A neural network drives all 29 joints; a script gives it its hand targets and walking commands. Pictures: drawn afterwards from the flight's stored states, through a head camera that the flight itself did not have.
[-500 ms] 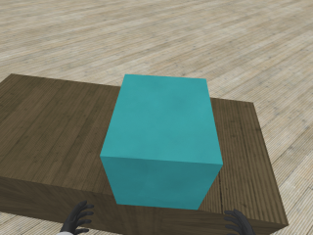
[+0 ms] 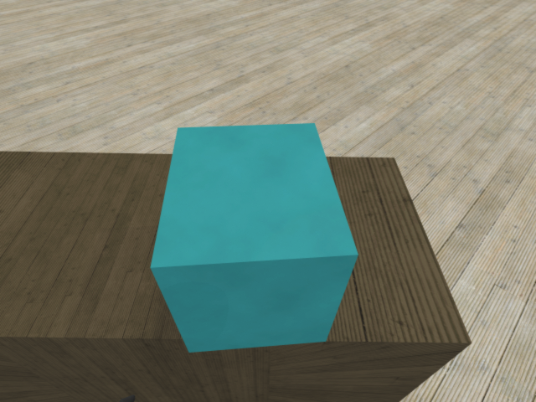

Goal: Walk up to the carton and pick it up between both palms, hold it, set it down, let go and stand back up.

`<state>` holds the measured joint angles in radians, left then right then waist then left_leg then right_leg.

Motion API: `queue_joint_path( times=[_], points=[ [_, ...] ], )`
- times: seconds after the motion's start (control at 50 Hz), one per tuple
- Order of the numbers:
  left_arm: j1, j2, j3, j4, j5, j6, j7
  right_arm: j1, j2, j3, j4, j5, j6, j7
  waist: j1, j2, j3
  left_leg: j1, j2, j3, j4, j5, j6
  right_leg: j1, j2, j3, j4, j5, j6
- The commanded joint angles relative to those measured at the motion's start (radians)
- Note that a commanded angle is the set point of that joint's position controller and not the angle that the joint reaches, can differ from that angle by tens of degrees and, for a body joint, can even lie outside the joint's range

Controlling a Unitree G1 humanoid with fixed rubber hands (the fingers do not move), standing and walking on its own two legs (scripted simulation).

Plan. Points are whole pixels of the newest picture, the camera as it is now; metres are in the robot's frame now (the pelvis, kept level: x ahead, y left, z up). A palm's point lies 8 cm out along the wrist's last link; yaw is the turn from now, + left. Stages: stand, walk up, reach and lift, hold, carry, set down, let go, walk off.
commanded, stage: stand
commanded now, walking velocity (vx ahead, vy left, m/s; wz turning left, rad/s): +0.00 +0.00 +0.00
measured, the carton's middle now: (252, 236) +0.44 +0.04 -0.02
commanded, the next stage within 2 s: none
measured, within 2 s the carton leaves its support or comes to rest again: neither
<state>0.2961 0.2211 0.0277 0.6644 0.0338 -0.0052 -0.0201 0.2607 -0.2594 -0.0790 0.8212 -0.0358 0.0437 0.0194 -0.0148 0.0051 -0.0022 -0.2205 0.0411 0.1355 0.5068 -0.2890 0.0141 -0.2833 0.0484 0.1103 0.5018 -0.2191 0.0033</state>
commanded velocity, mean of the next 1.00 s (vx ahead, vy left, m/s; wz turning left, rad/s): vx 0.00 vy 0.00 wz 0.00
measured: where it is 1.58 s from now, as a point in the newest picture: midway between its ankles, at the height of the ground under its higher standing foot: outside the picture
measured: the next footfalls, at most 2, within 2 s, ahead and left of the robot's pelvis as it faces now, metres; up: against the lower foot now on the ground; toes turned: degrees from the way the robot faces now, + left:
none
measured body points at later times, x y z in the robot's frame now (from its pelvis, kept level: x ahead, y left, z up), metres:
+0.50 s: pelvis +0.01 +0.00 +0.00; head +0.02 -0.02 +0.45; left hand +0.09 +0.25 -0.12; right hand +0.04 -0.27 -0.15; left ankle -0.01 +0.11 -0.74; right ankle +0.03 -0.12 -0.74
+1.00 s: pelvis +0.02 +0.01 +0.00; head +0.02 +0.01 +0.45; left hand +0.09 +0.26 -0.14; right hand +0.00 -0.24 -0.15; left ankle -0.01 +0.11 -0.74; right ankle +0.03 -0.12 -0.74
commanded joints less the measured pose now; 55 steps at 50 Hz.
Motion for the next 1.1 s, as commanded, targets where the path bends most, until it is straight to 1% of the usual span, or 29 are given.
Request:
queue_joint_path(
  times=[0.0, 0.04, 0.06, 0.08, 0.12, 0.16, 0.18, 0.22, 0.24, 0.26, 0.28, 0.34, 0.36, 0.38, 0.42, 0.44, 0.48, 0.54, 0.58, 0.62, 0.66, 0.68, 0.74, 0.84, 0.88, 0.9, 0.96, 1.0, 1.08],
  points=[
    [0.003, 0.112, 0.032, -0.070, 0.003, -0.020, 0.000, -0.022, -0.123, -0.019, -0.057, 0.006, -0.025, -0.009, 0.012, 0.030, 0.013, -0.032, 0.132, -0.183, -0.205, -0.104, 0.060, -0.025, -0.042, 0.020, -0.027, 0.081, -0.017],
    [0.026, 0.104, 0.026, -0.071, 0.002, -0.019, 0.007, -0.048, -0.117, -0.015, -0.062, 0.005, -0.017, -0.007, 0.027, -0.021, 0.079, -0.049, 0.095, -0.123, -0.177, -0.139, 0.038, -0.068, -0.061, 0.050, -0.061, 0.083, -0.006],
    [0.039, 0.100, 0.026, -0.070, -0.005, -0.024, 0.014, -0.043, -0.122, -0.017, -0.056, 0.003, -0.023, -0.011, 0.027, 0.047, 0.048, -0.029, 0.077, -0.108, -0.168, -0.151, 0.039, -0.062, -0.078, 0.092, -0.085, 0.044, -0.014],
    [0.014, 0.138, 0.035, -0.066, -0.001, -0.028, 0.017, -0.038, -0.135, -0.017, -0.056, 0.003, -0.026, -0.018, 0.021, 0.048, 0.073, -0.021, 0.086, -0.117, -0.174, -0.149, 0.038, -0.100, -0.072, 0.082, -0.088, 0.050, -0.015],
    [0.005, 0.114, 0.030, -0.060, 0.002, -0.038, 0.022, 0.009, -0.116, -0.020, -0.041, 0.008, -0.034, -0.014, 0.009, -0.057, -0.071, 0.086, 0.103, -0.138, -0.159, -0.106, 0.055, -0.066, -0.058, 0.055, -0.051, 0.101, -0.012],
    [0.014, 0.088, 0.026, -0.048, -0.002, -0.033, 0.028, 0.020, -0.116, -0.017, -0.028, 0.006, -0.039, -0.016, 0.006, -0.038, -0.032, 0.098, 0.120, -0.122, -0.162, -0.022, 0.064, -0.087, -0.043, 0.040, -0.025, 0.121, -0.006],
    [0.009, 0.093, 0.027, -0.045, 0.002, -0.026, 0.033, 0.013, -0.147, -0.032, -0.037, -0.001, -0.035, -0.017, 0.007, -0.080, -0.023, 0.045, 0.134, -0.133, -0.177, -0.049, 0.075, -0.066, -0.045, 0.027, -0.015, 0.129, -0.004],
    [0.053, 0.103, 0.021, -0.028, 0.003, -0.023, 0.037, 0.038, -0.104, -0.015, -0.015, 0.003, -0.032, -0.016, 0.003, 0.030, 0.005, 0.066, 0.099, -0.096, -0.169, -0.071, 0.056, -0.102, -0.053, 0.060, -0.035, 0.109, -0.016],
    [0.058, 0.081, 0.026, -0.018, -0.003, -0.016, 0.029, 0.062, -0.113, -0.021, 0.003, 0.005, -0.028, -0.013, 0.005, 0.006, 0.010, 0.025, 0.100, -0.105, -0.188, -0.105, 0.059, -0.075, -0.045, 0.060, -0.027, 0.062, -0.009],
    [0.090, 0.060, 0.017, -0.015, -0.005, -0.017, 0.025, 0.048, -0.110, -0.020, -0.005, 0.000, -0.018, -0.019, 0.016, 0.087, 0.046, 0.047, 0.101, -0.091, -0.173, -0.107, 0.048, -0.122, -0.055, 0.056, -0.031, 0.094, 0.003],
    [0.033, 0.098, 0.025, -0.014, -0.003, -0.015, 0.026, 0.026, -0.116, -0.018, -0.003, 0.005, -0.011, -0.024, -0.002, 0.078, 0.084, 0.047, 0.102, -0.088, -0.175, -0.101, 0.048, -0.155, -0.046, 0.054, -0.034, 0.104, -0.013],
    [0.015, 0.098, 0.029, -0.003, -0.003, -0.032, 0.034, 0.072, -0.098, -0.022, 0.010, 0.014, -0.018, -0.028, -0.028, -0.042, -0.038, 0.100, 0.094, -0.090, -0.135, -0.070, 0.057, -0.094, -0.060, 0.091, -0.052, 0.175, -0.022],
    [0.041, 0.130, 0.032, 0.015, -0.003, -0.030, 0.039, 0.103, -0.117, -0.026, 0.009, 0.010, -0.019, -0.031, -0.034, -0.143, -0.044, 0.105, 0.085, -0.075, -0.116, -0.059, 0.054, -0.078, -0.067, 0.091, -0.058, 0.177, -0.020],
    [0.075, 0.121, 0.034, 0.021, -0.011, -0.037, 0.042, 0.088, -0.135, -0.031, 0.028, 0.010, -0.017, -0.034, -0.005, -0.111, -0.050, 0.119, 0.059, -0.053, -0.072, -0.023, 0.046, -0.073, -0.095, 0.150, -0.094, 0.173, -0.032],
    [0.067, 0.106, 0.030, 0.031, -0.006, -0.031, 0.045, 0.081, -0.122, -0.029, 0.032, 0.000, -0.016, -0.033, -0.024, -0.088, 0.041, 0.111, 0.062, -0.064, -0.075, 0.009, 0.044, -0.137, -0.106, 0.167, -0.100, 0.231, -0.048],
    [0.086, 0.118, 0.032, 0.040, -0.008, -0.027, 0.049, 0.101, -0.096, -0.018, 0.030, 0.006, -0.017, -0.023, -0.021, -0.140, 0.009, 0.132, 0.056, -0.064, -0.070, 0.021, 0.031, -0.132, -0.103, 0.171, -0.103, 0.221, -0.048],
    [0.041, 0.103, 0.031, 0.033, -0.009, -0.027, 0.044, 0.105, -0.112, -0.018, 0.047, 0.005, -0.016, -0.023, -0.031, -0.065, -0.031, 0.170, 0.065, -0.062, -0.069, 0.027, 0.033, -0.130, -0.100, 0.164, -0.118, 0.166, -0.054],
    [0.065, 0.081, 0.023, 0.051, -0.015, -0.021, 0.040, 0.040, -0.111, -0.010, 0.051, 0.011, -0.025, -0.032, 0.008, 0.112, -0.020, 0.108, 0.133, -0.103, -0.171, 0.069, 0.054, -0.073, -0.031, 0.074, -0.030, 0.163, -0.022],
    [0.068, 0.059, 0.012, 0.072, -0.011, -0.011, 0.049, 0.074, -0.089, -0.004, 0.067, 0.015, -0.024, -0.033, -0.002, 0.039, 0.046, 0.015, 0.132, -0.098, -0.207, -0.051, 0.063, -0.023, -0.044, 0.059, -0.034, 0.162, -0.005],
    [0.071, 0.083, 0.011, 0.088, -0.014, -0.013, 0.053, 0.058, -0.096, -0.003, 0.066, 0.015, -0.029, -0.032, -0.001, -0.031, -0.005, 0.124, 0.089, -0.062, -0.138, 0.066, 0.049, -0.066, -0.057, 0.105, -0.050, 0.241, -0.017],
    [0.058, 0.101, 0.019, 0.102, -0.005, -0.018, 0.051, 0.060, -0.095, -0.006, 0.085, 0.011, -0.026, -0.034, -0.009, 0.036, -0.033, 0.144, 0.072, -0.030, -0.094, 0.124, 0.034, -0.035, -0.080, 0.123, -0.050, 0.337, -0.029],
    [0.038, 0.123, 0.023, 0.097, -0.017, -0.023, 0.051, 0.112, -0.106, -0.008, 0.089, 0.021, -0.026, -0.034, -0.032, -0.004, -0.090, 0.153, 0.059, -0.032, -0.089, 0.132, 0.023, -0.015, -0.092, 0.135, -0.042, 0.352, -0.038],
    [0.058, 0.140, 0.025, 0.138, -0.008, -0.019, 0.062, 0.112, -0.121, -0.015, 0.108, 0.013, -0.014, -0.040, -0.024, -0.113, 0.026, 0.180, 0.045, -0.040, -0.048, 0.125, 0.024, -0.100, -0.104, 0.174, -0.105, 0.357, -0.050],
    [0.039, 0.095, 0.018, 0.169, -0.020, -0.010, 0.056, 0.102, -0.061, -0.001, 0.121, 0.020, -0.014, -0.039, -0.019, -0.069, 0.002, 0.191, 0.090, -0.068, -0.101, 0.067, 0.047, -0.109, -0.063, 0.132, -0.076, 0.205, -0.040],
    [-0.009, 0.062, 0.013, 0.154, -0.012, -0.003, 0.060, 0.117, -0.098, 0.004, 0.143, 0.012, -0.012, -0.049, -0.020, 0.072, 0.009, 0.137, 0.133, -0.079, -0.151, 0.211, 0.064, -0.046, -0.039, 0.060, -0.019, 0.231, -0.020],
    [0.028, 0.039, 0.000, 0.168, -0.014, -0.001, 0.063, 0.114, -0.087, 0.003, 0.154, 0.010, -0.013, -0.049, -0.012, 0.095, 0.055, 0.143, 0.110, -0.047, -0.152, 0.149, 0.054, -0.090, -0.042, 0.072, -0.028, 0.201, -0.018],
    [0.024, 0.060, 0.007, 0.212, -0.012, 0.007, 0.062, 0.069, -0.066, 0.014, 0.147, 0.018, -0.017, -0.051, -0.002, 0.075, 0.062, 0.103, 0.159, -0.090, -0.202, 0.080, 0.079, -0.057, -0.038, 0.039, -0.007, 0.146, 0.006],
    [0.004, 0.087, 0.011, 0.212, -0.009, 0.007, 0.061, 0.065, -0.082, 0.008, 0.150, 0.016, -0.015, -0.054, 0.006, 0.058, 0.058, 0.069, 0.124, -0.076, -0.187, 0.051, 0.066, -0.014, -0.044, 0.059, -0.042, 0.147, -0.006],
    [0.033, 0.059, 0.003, 0.244, -0.020, 0.002, 0.069, 0.115, -0.062, 0.009, 0.179, 0.016, -0.020, -0.056, -0.001, -0.014, 0.044, 0.141, 0.111, -0.057, -0.156, 0.201, 0.062, -0.034, -0.046, 0.060, -0.017, 0.231, -0.006]
  ],
)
